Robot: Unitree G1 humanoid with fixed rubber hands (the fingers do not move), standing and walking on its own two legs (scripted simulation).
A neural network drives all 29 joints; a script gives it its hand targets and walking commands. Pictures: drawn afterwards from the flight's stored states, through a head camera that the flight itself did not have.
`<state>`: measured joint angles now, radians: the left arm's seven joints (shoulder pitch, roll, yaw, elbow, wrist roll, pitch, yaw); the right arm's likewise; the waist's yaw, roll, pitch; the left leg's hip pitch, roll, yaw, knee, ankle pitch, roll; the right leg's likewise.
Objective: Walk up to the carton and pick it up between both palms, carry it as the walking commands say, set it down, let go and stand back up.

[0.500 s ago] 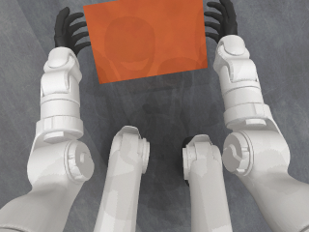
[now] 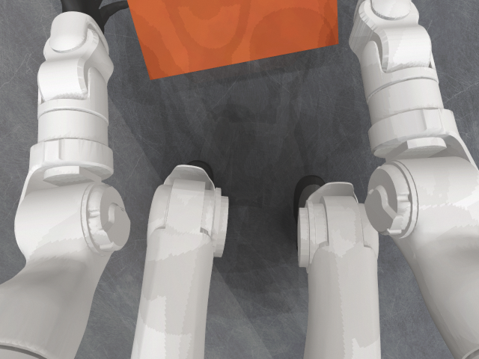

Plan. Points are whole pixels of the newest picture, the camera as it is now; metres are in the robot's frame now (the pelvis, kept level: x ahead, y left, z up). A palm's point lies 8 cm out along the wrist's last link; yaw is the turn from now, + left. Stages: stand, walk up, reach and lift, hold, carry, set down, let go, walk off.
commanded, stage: set down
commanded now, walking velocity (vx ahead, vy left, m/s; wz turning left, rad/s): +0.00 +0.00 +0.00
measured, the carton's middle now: out of the picture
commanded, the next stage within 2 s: none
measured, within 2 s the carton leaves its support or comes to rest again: rests again in 0.90 s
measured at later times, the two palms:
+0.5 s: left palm (98, 16) +0.49 +0.25 -0.21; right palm out of the picture +0.56 -0.09 -0.20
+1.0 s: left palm (106, 25) +0.48 +0.25 -0.24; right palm out of the picture +0.55 -0.09 -0.24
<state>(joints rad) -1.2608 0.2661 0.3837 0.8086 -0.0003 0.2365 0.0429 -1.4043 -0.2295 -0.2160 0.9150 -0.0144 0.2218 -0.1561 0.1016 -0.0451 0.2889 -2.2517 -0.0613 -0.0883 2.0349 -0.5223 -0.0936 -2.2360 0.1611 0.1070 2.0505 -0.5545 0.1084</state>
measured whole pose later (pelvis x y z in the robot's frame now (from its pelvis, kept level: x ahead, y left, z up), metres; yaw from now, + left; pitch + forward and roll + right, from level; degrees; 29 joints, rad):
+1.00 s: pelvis +0.01 +0.00 -0.03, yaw +1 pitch +40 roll +1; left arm -1.32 0.34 0.27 1.05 -0.09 0.15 0.02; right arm -1.44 -0.29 -0.10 1.12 0.10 0.14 -0.12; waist 0.09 -0.06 0.34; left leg -2.28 0.01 -0.05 2.17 -0.58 -0.06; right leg -2.27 0.10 0.06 2.19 -0.62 0.07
